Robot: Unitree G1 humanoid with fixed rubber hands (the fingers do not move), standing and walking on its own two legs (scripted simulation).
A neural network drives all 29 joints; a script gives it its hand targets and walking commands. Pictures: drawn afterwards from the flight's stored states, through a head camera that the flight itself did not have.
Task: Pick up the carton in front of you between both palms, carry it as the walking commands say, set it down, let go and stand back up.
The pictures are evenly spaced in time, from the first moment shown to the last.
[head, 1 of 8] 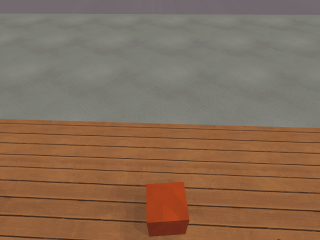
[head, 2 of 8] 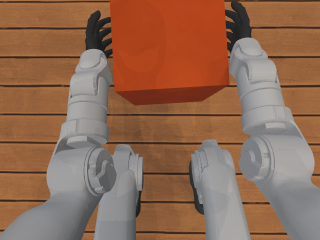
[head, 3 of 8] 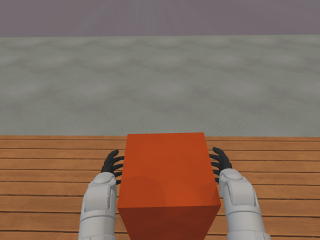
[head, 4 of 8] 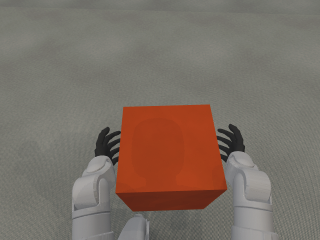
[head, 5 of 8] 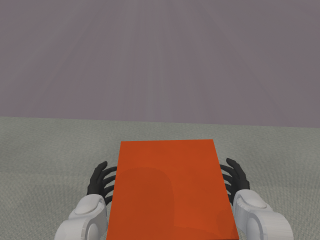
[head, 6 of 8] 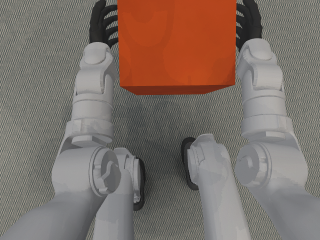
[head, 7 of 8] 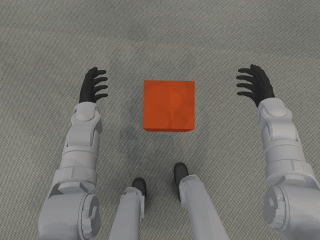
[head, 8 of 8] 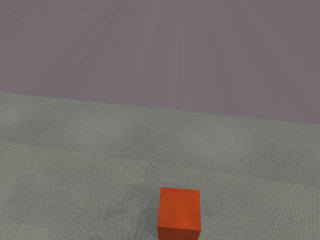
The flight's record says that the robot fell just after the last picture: no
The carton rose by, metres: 0.68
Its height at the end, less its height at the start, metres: -0.14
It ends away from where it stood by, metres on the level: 3.34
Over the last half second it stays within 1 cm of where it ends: yes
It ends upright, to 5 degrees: yes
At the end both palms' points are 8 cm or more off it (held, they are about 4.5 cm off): yes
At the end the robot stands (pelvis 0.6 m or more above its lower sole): yes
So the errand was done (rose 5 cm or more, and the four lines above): yes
